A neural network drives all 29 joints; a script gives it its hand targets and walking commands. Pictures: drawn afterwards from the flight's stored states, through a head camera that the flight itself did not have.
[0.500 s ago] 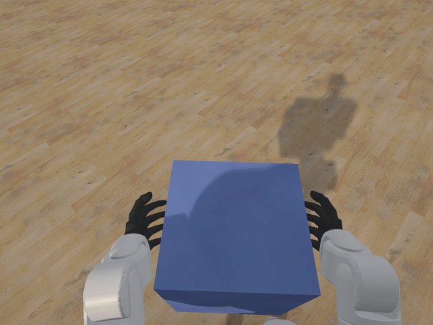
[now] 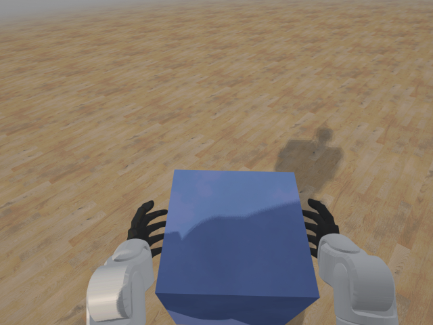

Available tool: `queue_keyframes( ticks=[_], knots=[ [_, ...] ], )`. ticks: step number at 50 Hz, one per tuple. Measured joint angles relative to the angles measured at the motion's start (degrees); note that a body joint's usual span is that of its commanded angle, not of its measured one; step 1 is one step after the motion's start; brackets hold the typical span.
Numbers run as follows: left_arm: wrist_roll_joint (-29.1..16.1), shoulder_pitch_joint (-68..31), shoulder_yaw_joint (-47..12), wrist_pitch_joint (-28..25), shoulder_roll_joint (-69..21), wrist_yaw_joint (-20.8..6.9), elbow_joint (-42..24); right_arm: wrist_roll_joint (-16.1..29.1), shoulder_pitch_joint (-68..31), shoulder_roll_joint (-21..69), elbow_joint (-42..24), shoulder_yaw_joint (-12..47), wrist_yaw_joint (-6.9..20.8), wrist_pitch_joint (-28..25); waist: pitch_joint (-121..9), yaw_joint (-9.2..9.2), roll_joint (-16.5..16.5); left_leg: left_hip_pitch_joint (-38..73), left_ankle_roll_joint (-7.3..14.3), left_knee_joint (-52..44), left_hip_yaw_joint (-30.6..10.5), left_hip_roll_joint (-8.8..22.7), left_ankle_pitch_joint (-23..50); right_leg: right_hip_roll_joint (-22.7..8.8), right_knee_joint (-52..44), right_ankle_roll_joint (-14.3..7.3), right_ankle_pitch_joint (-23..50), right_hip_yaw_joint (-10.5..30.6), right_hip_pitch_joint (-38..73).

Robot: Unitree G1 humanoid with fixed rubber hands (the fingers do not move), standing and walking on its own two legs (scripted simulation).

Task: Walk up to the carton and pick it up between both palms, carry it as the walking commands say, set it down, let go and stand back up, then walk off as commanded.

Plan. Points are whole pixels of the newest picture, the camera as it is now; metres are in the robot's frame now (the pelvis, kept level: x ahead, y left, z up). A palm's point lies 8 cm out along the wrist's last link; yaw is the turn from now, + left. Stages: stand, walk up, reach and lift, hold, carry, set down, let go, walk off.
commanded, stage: carry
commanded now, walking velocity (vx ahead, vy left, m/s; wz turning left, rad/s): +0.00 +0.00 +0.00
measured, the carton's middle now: (231, 253) +0.27 +0.00 +0.03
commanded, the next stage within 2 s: none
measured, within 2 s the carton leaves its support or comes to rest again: neither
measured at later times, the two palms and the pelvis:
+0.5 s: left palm (139, 246) +0.24 +0.15 +0.10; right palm (320, 246) +0.24 -0.15 +0.09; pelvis +0.00 +0.01 +0.00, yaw +0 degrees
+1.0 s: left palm (145, 250) +0.26 +0.15 +0.06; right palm (311, 254) +0.25 -0.14 +0.04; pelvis +0.00 +0.01 +0.00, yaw +0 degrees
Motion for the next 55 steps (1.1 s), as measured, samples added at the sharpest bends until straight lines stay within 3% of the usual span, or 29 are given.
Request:
queue_keyframes(
  ticks=[11,22,31,47,51,55],
  knots=[
    [-0.01,-0.05,0.19,-0.71,-0.06,-0.12,0.39,0.00,-0.03,0.04,0.21,0.00,-0.06,-0.57,8.88,0.00,0.39,-0.29,0.00,0.88,0.29,0.00,0.82,0.00,-0.03,-0.11,1.20,0.32,0.02],
    [-0.01,-1.44,0.17,-2.54,-0.03,-0.49,-0.67,0.00,-0.03,0.06,-1.57,0.00,0.15,-2.95,6.53,0.00,0.39,-0.30,0.00,0.88,0.28,-0.02,-0.13,0.00,-0.10,-0.11,0.42,0.33,0.04],
    [-0.01,-1.49,0.59,-2.97,-0.01,-0.62,1.85,0.00,-0.02,0.03,0.83,0.00,-0.13,-3.32,5.63,0.00,0.38,-0.32,0.00,0.93,0.30,-0.03,-0.46,0.00,-0.10,-0.08,0.18,0.36,0.02],
    [0.16,-3.32,2.92,-13.52,-0.03,-1.77,14.63,-0.83,-0.53,0.01,13.10,-0.44,-0.12,-14.34,6.91,0.00,0.38,-0.33,0.01,0.93,0.30,-0.02,-0.47,0.00,-0.11,-0.07,0.13,0.36,0.02],
    [0.16,-3.32,2.94,-15.41,-0.04,-1.94,15.21,-0.85,-0.53,0.00,13.60,-0.45,-0.09,-16.14,7.83,0.00,0.38,-0.34,0.01,0.98,0.30,-0.02,-0.46,0.00,-0.11,-0.06,0.22,0.36,0.02],
    [0.16,-3.24,1.86,-14.31,-0.07,-1.89,10.17,-0.72,-0.53,0.03,8.35,-0.42,0.15,-14.85,9.83,0.00,0.38,-0.57,0.01,1.47,0.30,0.02,-0.39,0.00,-0.11,0.03,0.56,0.36,0.02]
  ],
)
